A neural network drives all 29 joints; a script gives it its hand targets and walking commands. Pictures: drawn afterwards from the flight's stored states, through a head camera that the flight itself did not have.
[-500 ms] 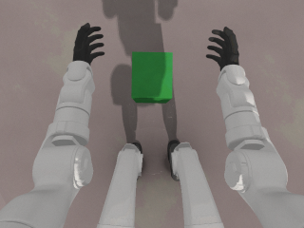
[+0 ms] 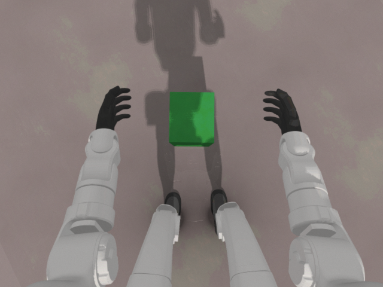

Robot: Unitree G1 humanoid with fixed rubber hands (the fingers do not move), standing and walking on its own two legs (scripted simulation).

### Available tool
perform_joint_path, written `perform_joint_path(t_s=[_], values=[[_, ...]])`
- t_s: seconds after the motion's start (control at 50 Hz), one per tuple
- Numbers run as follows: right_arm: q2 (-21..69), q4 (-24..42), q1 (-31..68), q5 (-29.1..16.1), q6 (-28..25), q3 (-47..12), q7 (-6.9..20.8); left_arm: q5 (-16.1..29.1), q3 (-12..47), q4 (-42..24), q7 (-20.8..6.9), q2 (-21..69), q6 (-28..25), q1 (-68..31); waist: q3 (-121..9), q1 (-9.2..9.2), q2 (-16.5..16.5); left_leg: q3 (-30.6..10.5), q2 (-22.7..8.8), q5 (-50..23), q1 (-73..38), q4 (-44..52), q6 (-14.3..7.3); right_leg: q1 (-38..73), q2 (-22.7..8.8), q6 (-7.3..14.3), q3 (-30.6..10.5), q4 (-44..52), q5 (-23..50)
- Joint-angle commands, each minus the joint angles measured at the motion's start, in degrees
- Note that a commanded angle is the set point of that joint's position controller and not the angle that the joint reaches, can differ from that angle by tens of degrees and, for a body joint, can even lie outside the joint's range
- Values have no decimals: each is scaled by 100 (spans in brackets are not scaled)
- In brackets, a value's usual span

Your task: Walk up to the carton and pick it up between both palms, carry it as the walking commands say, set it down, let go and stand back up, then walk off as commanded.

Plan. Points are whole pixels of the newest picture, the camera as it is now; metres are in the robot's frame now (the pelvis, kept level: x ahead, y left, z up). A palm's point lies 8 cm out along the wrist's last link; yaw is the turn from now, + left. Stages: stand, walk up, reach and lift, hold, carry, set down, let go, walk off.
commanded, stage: let go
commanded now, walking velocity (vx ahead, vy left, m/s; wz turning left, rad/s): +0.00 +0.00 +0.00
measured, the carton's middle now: (191, 122) +0.47 +0.01 -0.57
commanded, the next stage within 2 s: stand in 0.94 s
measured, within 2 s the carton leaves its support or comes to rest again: neither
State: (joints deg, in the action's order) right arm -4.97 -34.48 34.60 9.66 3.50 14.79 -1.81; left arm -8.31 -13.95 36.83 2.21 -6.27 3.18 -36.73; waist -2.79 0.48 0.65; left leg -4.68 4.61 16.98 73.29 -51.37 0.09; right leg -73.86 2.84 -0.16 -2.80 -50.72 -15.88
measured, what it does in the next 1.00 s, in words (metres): rises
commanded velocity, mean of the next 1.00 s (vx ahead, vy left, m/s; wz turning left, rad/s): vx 0.00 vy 0.00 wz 0.00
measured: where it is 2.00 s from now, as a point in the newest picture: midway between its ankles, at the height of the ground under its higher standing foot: (195, 222)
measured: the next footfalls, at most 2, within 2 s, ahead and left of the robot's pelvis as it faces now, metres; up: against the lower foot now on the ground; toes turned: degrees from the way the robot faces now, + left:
none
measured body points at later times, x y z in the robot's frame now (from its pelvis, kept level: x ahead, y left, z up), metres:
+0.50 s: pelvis +0.06 +0.00 +0.08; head +0.13 +0.00 +0.52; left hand +0.25 +0.22 -0.01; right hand +0.24 -0.24 -0.01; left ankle +0.04 +0.11 -0.66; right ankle +0.04 -0.11 -0.66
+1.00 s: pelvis +0.06 +0.00 +0.08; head +0.07 +0.00 +0.53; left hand +0.23 +0.24 +0.00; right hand +0.23 -0.25 +0.00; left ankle +0.04 +0.11 -0.66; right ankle +0.05 -0.11 -0.66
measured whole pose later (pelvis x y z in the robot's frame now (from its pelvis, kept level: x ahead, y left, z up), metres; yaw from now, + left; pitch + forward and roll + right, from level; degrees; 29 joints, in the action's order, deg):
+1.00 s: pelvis +0.06 +0.00 +0.08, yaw -1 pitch -2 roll +0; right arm -14.0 -28.8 -11.6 1.3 6.1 1.6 1.3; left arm -1.7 -1.0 29.3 -1.4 -13.9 5.1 11.5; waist 3.3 0.1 0.3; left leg -4.1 2.6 17.0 7.8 -27.4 -1.0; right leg -8.5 2.4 0.7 -3.1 -26.8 -15.8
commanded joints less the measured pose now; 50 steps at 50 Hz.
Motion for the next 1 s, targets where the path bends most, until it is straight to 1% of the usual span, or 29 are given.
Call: perform_joint_path(t_s=[0.0, 0.06, 0.14, 0.2, 0.3, 0.4, 0.46, 0.5, 0.58, 0.64, 0.76, 0.88, 0.92, 0.94, 0.96, 0.98], values=[[-440, 1075, -379, -87, -69, -247, 93, 169, 235, -1030, -30, -524, -70, 391, -5583, -27, -124, 277, 34, -2680, -3272, 524, 195, 4297, 70, -199, 210, 214, 2993], [-530, 1163, -970, -275, -152, -398, 179, 336, 395, -1109, -107, -532, -154, 997, -4685, -12, -161, 270, -13, -2176, -3333, 918, 174, 4550, 5, -153, 110, 604, 2660], [-567, 966, -1844, -482, -295, -552, 267, 418, 455, -1013, -266, -549, -314, 1862, -3432, -41, -171, 274, -90, -1666, -3555, 1364, 161, 4783, -108, -126, 8, 1134, 2172], [-611, 876, -2523, -587, -394, -696, 323, 477, 565, -967, -347, -542, -403, 2538, -2784, -17, -174, 255, -154, -1453, -3951, 1654, 164, 5034, -145, -118, -18, 1485, 1951], [-774, 932, -3355, -774, -509, -847, 377, 605, 783, -1050, -385, -683, -507, 3456, -1905, -11, -103, 245, -207, -1388, -4845, 2139, 105, 5631, -126, -118, 17, 2015, 1845], [-964, 1149, -4078, -833, -512, -902, 449, 670, 934, -1370, -411, -866, -506, 4270, -1212, -109, -51, 259, -258, -1601, -5636, 2641, 86, 6342, -91, -93, 37, 2430, 1957], [-1060, 1302, -4507, -853, -460, -959, 492, 690, 998, -1512, -443, -941, -444, 4702, -817, -128, -14, 263, -260, -1772, -6012, 2903, 85, 6759, -95, -75, 38, 2662, 2061], [-1136, 1402, -4552, -884, -385, -1015, 521, 738, 1050, -1599, -480, -981, -363, 4769, -479, -122, 6, 267, -258, -1685, -6166, 3029, 105, 6861, -103, -67, 50, 2793, 1889], [-1259, 1490, -4484, -910, -115, -1090, 586, 848, 1101, -1712, -564, -1005, -97, 4662, 116, -69, -57, 303, -256, -1229, -6310, 3110, 140, 6827, -117, -70, 110, 2903, 1304], [-1286, 1502, -4509, -889, 75, -1099, 613, 839, 1080, -1726, -612, -1013, 81, 4661, 360, -52, -105, 326, -247, -1058, -6358, 3134, 128, 6871, -115, -77, 160, 2921, 1132], [-1323, 1499, -4538, -891, 295, -1077, 622, 743, 1047, -1702, -627, -1090, 317, 4736, 520, -19, -98, 322, -212, -1147, -6494, 3095, 81, 7025, -99, -68, 200, 2892, 1260], [-1354, 1586, -4531, -912, 371, -1067, 578, 689, 1068, -1748, -602, -1173, 363, 4788, 432, 3, -77, 272, -223, -1436, -6550, 2971, 56, 7149, -82, -88, 175, 2783, 1506], [-1338, 1670, -4498, -884, 456, -1096, 529, 732, 1102, -1749, -572, -1211, 298, 4708, 327, 11, -47, 265, -254, -1544, -6597, 2868, 40, 7149, -89, -100, 177, 2679, 1548], [-1933, 755, -4231, -817, 197, -1001, 207, 667, 877, -944, -253, -1894, 102, 4573, 272, -198, -227, 131, -517, -1187, -6021, 2644, 192, 6513, -390, -176, -19, 2707, 1115], [-1902, 711, -4397, -799, 67, -997, 92, 619, 897, -871, -148, -1942, -2, 4642, 226, -95, -229, 63, -523, -959, -6153, 2629, 182, 6428, -445, -141, -157, 2753, 878], [-1868, 580, -4394, -753, -17, -1034, 57, 602, 938, -793, -128, -1839, -67, 4599, 235, -63, -141, -18, -570, -622, -6115, 2698, 140, 6276, -460, -92, -248, 2781, 500]])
